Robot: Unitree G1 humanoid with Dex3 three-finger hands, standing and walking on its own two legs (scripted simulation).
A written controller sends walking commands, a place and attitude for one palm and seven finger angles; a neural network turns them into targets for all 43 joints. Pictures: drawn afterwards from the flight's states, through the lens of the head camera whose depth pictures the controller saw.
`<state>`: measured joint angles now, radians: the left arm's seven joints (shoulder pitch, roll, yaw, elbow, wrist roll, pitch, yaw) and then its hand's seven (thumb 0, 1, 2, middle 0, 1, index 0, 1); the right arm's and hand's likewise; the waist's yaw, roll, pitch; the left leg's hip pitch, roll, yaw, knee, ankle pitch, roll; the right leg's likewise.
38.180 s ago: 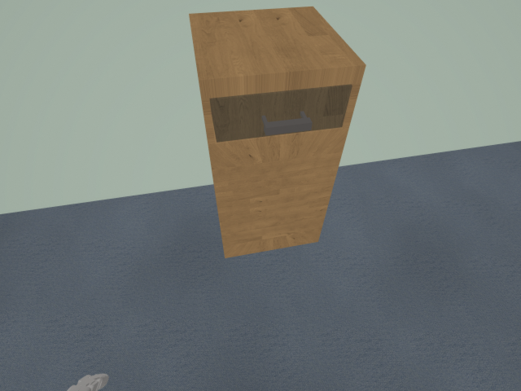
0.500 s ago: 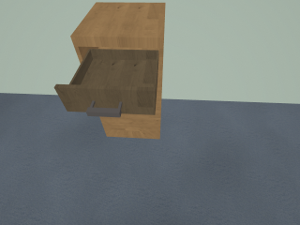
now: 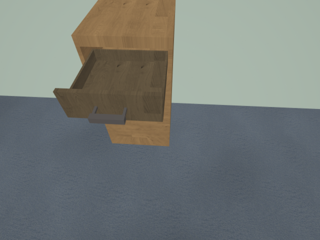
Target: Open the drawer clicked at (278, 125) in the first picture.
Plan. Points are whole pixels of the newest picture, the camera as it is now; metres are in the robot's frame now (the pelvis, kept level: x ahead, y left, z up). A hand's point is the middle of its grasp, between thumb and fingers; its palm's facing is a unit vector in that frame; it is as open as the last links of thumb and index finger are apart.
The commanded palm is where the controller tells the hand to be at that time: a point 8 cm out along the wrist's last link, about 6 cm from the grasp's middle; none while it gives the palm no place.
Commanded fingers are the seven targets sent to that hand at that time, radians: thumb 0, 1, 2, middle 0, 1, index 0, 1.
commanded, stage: look to check the result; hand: left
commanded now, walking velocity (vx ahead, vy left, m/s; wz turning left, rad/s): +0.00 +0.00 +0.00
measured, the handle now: (108, 114) +0.53 +0.22 -0.05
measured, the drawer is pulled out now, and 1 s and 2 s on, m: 0.30 0.30 0.30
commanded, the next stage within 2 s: stand and wait in 0.34 s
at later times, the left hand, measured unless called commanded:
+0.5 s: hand out of the picture +0.01 +0.16 -0.17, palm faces +0.04 -0.98 -0.21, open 7.3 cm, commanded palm none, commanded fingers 0.00 0.90 0.90 -0.20 -0.30 -0.20 -0.30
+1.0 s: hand out of the picture +0.02 +0.16 -0.17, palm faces +0.04 -0.98 -0.21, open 7.3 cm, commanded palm none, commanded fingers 0.00 0.90 0.90 -0.20 -0.30 -0.20 -0.30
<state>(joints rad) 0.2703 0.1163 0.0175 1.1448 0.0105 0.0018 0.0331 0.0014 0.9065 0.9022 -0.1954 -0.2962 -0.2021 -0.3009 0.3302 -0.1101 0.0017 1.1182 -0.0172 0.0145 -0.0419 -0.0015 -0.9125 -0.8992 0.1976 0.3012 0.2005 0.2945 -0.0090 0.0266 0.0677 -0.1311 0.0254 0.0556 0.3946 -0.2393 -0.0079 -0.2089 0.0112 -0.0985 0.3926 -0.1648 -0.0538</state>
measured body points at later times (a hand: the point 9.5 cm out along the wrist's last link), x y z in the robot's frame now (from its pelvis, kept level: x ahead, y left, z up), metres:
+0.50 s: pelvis +0.01 -0.01 +0.00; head +0.04 -0.02 +0.45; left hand +0.01 +0.21 -0.15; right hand -0.01 -0.21 -0.17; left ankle -0.02 +0.12 -0.74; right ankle +0.03 -0.08 -0.74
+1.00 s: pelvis +0.02 -0.01 +0.00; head +0.05 -0.02 +0.45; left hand +0.02 +0.21 -0.15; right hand -0.01 -0.21 -0.17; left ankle -0.02 +0.12 -0.74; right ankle +0.03 -0.08 -0.74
